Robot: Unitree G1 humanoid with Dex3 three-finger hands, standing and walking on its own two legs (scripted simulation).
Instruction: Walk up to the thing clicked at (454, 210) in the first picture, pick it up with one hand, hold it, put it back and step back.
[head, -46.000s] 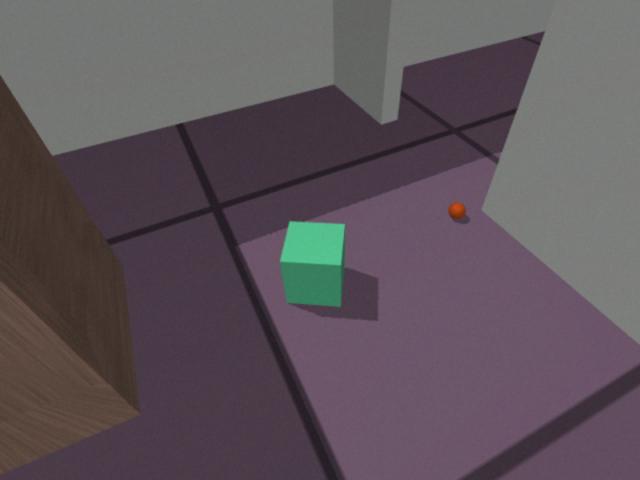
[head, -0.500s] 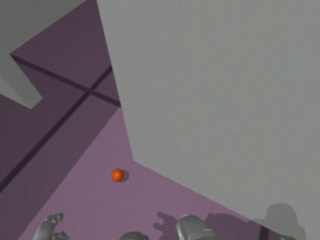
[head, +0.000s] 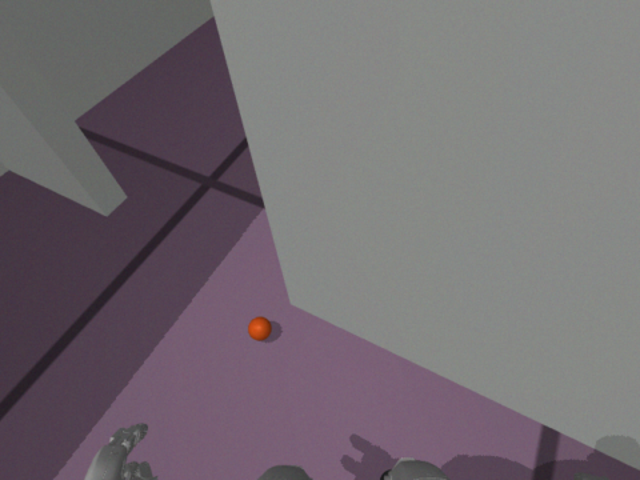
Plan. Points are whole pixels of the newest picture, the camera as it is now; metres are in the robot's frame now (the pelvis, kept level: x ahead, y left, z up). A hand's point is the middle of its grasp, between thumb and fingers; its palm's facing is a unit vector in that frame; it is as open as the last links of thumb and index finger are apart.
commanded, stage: step back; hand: left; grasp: from above
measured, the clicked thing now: (259, 328) +0.59 +0.26 -0.72
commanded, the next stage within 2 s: none
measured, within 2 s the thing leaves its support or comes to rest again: neither
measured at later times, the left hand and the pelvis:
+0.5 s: hand out of the picture -0.07 +0.24 -0.14, palm faces -0.05 -0.91 -0.42, open 7.4 cm; pelvis -0.16 -0.03 -0.01, yaw -3 degrees
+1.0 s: hand out of the picture -0.22 +0.24 -0.14, palm faces +0.02 -0.92 -0.39, open 7.4 cm; pelvis -0.33 -0.03 +0.00, yaw +1 degrees
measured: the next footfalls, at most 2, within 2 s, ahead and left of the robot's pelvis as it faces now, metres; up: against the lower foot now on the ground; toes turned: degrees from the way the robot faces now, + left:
left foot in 0.06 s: +0.01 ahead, +0.12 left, +0.00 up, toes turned -2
right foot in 0.42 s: -0.12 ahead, -0.15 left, +0.00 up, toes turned +0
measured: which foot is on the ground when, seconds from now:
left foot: up 0.00-0.04, down 0.06-0.44, up 0.46-0.76, down 0.78-1.00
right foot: down 0.00-0.06, up 0.08-0.40, down 0.42-0.80, up 0.82-1.00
